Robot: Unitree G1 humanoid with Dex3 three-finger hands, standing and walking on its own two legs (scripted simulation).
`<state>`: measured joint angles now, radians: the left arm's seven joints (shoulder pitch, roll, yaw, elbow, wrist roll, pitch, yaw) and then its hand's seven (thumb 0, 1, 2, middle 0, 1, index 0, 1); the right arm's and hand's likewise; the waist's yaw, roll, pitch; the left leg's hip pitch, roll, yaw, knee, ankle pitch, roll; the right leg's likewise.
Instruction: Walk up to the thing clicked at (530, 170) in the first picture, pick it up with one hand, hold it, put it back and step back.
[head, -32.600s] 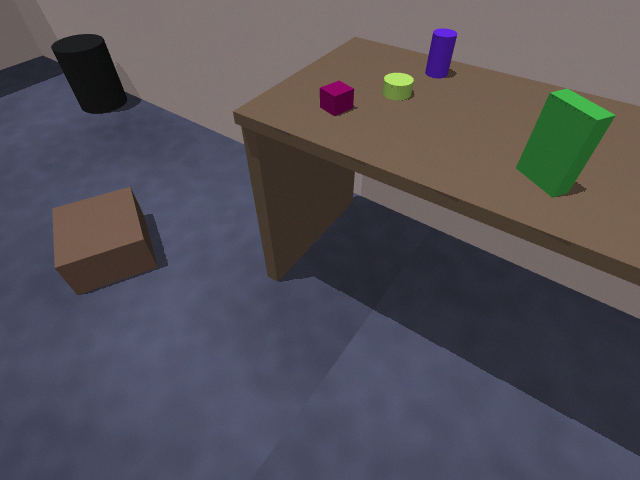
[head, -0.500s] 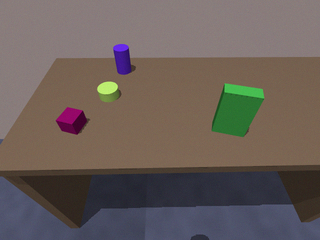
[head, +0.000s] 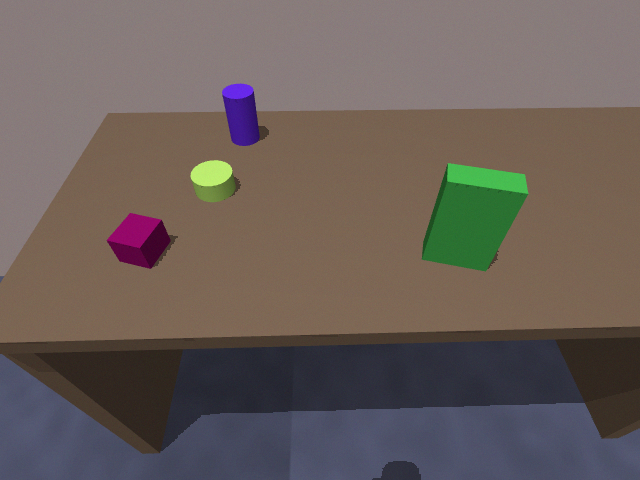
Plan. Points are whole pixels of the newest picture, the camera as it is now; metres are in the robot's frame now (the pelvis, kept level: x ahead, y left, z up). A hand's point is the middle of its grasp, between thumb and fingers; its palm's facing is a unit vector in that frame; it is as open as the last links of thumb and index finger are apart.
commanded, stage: stand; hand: right
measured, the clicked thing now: (468, 221) +0.47 -0.21 +0.05
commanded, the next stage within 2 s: none
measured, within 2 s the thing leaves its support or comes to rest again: neither
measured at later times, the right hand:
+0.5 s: hand out of the picture +0.08 -0.26 -0.15, palm faces -0.02 +0.93 -0.36, open 7.4 cm
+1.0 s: hand out of the picture +0.08 -0.26 -0.15, palm faces -0.02 +0.94 -0.35, open 7.4 cm
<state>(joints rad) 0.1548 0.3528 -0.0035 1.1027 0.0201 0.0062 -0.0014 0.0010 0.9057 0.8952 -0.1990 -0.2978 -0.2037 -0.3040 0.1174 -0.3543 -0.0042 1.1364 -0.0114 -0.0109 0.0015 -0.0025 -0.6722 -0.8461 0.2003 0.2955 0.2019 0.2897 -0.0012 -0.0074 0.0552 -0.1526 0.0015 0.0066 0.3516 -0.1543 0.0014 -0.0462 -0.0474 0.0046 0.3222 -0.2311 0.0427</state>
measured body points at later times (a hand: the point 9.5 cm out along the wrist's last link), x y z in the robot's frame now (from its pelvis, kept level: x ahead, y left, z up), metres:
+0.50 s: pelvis +0.00 +0.00 +0.00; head +0.01 +0.00 +0.45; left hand +0.07 +0.30 -0.13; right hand +0.08 -0.31 -0.13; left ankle +0.03 +0.12 -0.75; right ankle -0.03 -0.15 -0.75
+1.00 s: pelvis +0.00 +0.00 +0.00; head +0.01 +0.00 +0.45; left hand +0.06 +0.30 -0.13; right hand +0.08 -0.31 -0.13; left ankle +0.03 +0.12 -0.75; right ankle -0.03 -0.15 -0.75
